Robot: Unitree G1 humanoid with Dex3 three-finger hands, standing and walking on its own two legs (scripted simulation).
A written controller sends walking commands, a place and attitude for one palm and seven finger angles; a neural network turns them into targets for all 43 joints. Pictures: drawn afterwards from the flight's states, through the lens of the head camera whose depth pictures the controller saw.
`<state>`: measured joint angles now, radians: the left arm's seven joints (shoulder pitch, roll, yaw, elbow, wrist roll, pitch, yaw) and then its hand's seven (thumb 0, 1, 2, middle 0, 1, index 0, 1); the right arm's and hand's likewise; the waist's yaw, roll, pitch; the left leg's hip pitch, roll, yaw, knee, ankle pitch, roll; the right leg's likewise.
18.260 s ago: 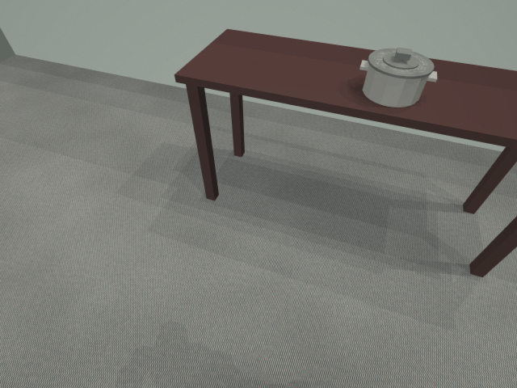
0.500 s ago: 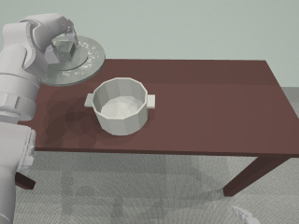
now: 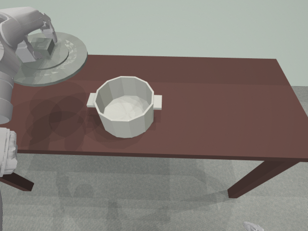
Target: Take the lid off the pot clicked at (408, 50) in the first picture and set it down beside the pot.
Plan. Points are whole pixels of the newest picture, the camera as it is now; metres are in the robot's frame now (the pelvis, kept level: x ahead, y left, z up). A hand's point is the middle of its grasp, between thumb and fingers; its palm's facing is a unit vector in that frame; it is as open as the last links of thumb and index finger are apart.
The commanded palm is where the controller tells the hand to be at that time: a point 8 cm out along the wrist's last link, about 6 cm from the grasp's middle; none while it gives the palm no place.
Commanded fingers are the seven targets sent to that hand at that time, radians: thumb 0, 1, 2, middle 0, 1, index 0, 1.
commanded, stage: move the lid sideways beside the pot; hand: left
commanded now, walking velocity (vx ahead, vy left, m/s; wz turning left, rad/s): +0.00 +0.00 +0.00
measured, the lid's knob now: (41, 46) +0.50 +0.27 +0.20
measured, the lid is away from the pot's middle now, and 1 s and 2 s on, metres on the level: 0.18 0.23 0.22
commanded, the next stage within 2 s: lower the lid onto the table in 0.54 s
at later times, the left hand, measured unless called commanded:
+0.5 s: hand (7, 52) +0.45 +0.32 +0.22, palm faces -0.30 -0.10 -0.95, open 8.1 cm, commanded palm +0.46 +0.32 +0.29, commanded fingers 0.00 0.66 1.03 -1.09 -1.14 -0.72 -0.97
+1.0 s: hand (12, 60) +0.45 +0.32 +0.20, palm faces -0.33 -0.10 -0.94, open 8.1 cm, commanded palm +0.47 +0.32 +0.26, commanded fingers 0.00 0.66 1.03 -1.09 -1.14 -0.72 -0.97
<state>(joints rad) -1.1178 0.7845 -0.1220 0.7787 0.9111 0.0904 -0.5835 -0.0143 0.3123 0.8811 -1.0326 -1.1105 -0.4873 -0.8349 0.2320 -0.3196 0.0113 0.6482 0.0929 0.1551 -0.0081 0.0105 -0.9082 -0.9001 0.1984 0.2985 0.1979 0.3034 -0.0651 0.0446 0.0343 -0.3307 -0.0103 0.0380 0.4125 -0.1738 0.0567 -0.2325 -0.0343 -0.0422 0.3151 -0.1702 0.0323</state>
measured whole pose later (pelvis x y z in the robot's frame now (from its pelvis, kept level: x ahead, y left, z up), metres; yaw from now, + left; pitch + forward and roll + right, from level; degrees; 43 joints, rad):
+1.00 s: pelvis +0.00 +0.00 +0.00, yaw +0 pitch +6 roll -2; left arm -1.11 0.89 -0.05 0.91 0.93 -0.01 -0.59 -0.01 0.32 0.88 -1.04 -1.11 -0.48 -0.84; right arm 0.25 -0.32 0.02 0.66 0.10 0.19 -0.01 0.01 -0.91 -0.90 0.20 0.30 0.20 0.30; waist -0.08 0.04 0.03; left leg -0.38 0.00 0.03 0.46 -0.20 0.06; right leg -0.27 -0.02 -0.04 0.34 -0.18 0.03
